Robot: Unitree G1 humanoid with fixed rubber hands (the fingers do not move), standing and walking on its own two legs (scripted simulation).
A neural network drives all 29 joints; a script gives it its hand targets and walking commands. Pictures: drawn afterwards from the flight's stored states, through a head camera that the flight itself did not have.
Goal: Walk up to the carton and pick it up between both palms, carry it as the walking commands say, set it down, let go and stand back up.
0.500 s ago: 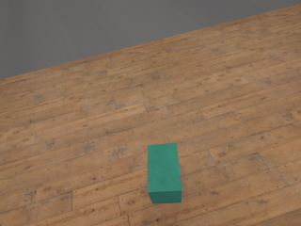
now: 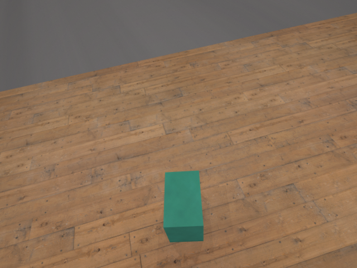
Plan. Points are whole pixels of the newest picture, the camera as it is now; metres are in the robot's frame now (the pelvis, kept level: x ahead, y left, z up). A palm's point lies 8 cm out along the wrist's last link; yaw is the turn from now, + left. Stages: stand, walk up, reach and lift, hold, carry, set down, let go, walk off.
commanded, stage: walk up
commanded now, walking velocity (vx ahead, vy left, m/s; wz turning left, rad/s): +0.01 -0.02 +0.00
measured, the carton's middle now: (184, 206) +0.50 +0.05 -0.64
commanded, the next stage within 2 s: stand in 1.50 s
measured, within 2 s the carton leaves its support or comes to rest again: neither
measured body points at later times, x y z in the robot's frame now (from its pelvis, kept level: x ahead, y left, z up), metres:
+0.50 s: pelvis -0.01 -0.01 +0.01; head -0.01 -0.01 +0.46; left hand +0.04 +0.23 -0.13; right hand +0.01 -0.25 -0.15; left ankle -0.03 +0.15 -0.73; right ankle +0.01 -0.10 -0.73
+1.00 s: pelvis +0.06 +0.01 +0.00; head +0.08 -0.01 +0.45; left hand +0.11 +0.25 -0.14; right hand +0.00 -0.22 -0.16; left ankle -0.02 +0.17 -0.73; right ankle +0.08 -0.06 -0.73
